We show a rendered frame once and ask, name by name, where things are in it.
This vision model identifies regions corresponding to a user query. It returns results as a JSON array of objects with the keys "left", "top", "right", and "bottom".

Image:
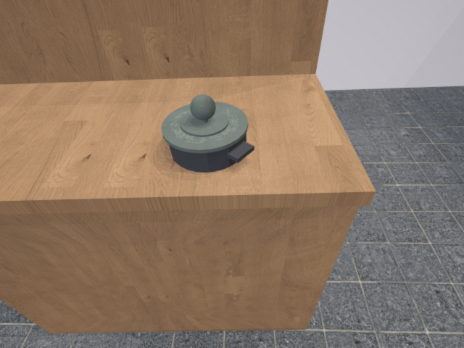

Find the lid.
[{"left": 161, "top": 101, "right": 248, "bottom": 153}]

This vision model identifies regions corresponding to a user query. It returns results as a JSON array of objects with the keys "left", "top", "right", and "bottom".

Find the table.
[{"left": 0, "top": 0, "right": 376, "bottom": 334}]

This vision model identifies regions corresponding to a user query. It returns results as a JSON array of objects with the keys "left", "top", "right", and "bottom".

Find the pot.
[{"left": 169, "top": 133, "right": 254, "bottom": 173}]

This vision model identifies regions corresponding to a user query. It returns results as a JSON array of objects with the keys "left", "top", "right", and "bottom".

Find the knob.
[{"left": 190, "top": 94, "right": 215, "bottom": 120}]

